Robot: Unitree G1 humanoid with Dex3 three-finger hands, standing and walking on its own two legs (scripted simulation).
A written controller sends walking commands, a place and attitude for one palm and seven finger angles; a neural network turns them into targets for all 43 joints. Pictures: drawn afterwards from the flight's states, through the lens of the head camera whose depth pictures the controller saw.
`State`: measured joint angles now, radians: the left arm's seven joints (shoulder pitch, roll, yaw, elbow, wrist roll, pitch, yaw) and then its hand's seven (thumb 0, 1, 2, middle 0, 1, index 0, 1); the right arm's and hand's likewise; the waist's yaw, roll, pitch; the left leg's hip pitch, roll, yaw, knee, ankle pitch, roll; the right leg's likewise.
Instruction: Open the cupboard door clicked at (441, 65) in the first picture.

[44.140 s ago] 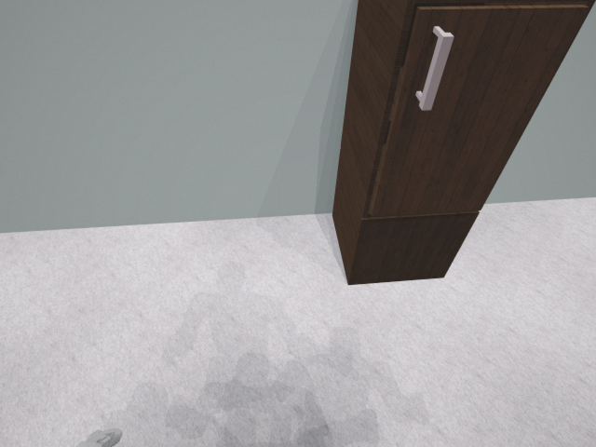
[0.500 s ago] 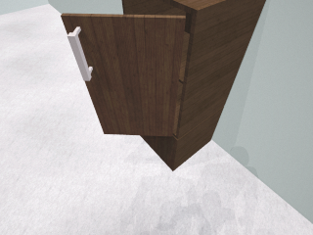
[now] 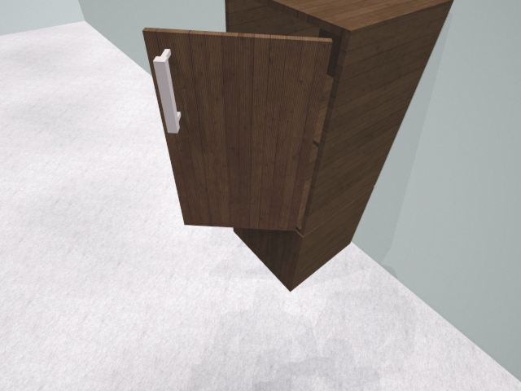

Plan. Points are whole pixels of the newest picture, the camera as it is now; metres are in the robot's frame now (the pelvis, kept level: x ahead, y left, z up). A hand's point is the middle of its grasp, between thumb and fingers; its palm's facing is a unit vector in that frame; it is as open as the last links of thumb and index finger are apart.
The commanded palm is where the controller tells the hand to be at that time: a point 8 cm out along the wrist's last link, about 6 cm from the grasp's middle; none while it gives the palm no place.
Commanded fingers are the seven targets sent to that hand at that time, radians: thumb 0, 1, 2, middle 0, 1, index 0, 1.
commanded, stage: look again from close up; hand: left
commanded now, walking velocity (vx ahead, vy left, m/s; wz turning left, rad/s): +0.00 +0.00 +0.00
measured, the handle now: (170, 92) +0.63 +0.24 +0.14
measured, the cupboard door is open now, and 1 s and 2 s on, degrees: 48 48 48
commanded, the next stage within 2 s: shuffle to correct the standing spot in 0.10 s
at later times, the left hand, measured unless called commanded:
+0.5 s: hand out of the picture -0.06 +0.15 -0.18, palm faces +0.08 -0.99 -0.14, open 7.3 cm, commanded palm none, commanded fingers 0.00 0.90 0.90 -0.20 -0.30 -0.20 -0.30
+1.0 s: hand out of the picture +0.15 +0.17 -0.16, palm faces +0.04 -0.98 -0.21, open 7.3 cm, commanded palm none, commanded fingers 0.00 0.90 0.90 -0.20 -0.30 -0.20 -0.30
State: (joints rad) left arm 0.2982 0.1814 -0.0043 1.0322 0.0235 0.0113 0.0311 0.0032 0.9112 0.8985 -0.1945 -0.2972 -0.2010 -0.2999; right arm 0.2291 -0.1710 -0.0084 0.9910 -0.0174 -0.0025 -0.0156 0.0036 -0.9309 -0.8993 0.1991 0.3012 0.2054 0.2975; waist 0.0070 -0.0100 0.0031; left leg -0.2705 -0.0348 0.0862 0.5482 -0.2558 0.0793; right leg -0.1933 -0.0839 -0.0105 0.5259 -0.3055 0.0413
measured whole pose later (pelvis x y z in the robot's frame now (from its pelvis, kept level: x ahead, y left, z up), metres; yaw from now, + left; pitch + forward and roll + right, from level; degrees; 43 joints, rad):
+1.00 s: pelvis +0.08 -0.01 +0.00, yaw +0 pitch -1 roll +0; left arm 0.24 0.14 0.04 0.99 0.02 -0.06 0.02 0.01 0.93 0.90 -0.19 -0.30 -0.20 -0.30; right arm 0.41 -0.13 -0.01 1.12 -0.02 -0.01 0.00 0.01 -0.91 -0.90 0.20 0.30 0.20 0.30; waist -0.02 0.04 0.02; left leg -0.34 -0.01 0.08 0.89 -0.48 0.05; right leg -0.27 -0.05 -0.13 0.55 -0.26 -0.02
